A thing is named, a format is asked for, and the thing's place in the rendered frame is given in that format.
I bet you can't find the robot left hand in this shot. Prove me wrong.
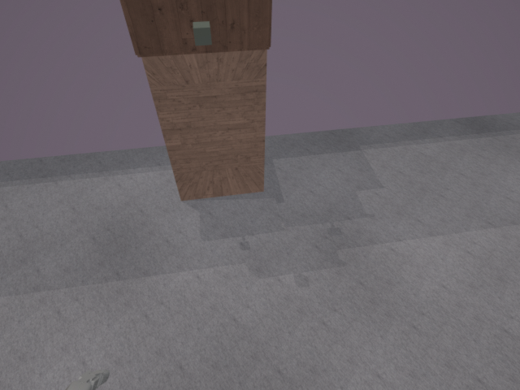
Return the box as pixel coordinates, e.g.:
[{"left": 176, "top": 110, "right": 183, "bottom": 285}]
[{"left": 66, "top": 370, "right": 110, "bottom": 390}]

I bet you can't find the drawer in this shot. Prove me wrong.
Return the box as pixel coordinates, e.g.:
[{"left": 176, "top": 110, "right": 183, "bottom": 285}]
[{"left": 120, "top": 0, "right": 272, "bottom": 58}]

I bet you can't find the cabinet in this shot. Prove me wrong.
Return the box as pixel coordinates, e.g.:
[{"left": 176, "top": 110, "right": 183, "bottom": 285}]
[{"left": 141, "top": 50, "right": 267, "bottom": 201}]

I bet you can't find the handle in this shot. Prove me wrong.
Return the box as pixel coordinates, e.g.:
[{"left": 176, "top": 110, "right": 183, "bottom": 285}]
[{"left": 193, "top": 21, "right": 212, "bottom": 46}]

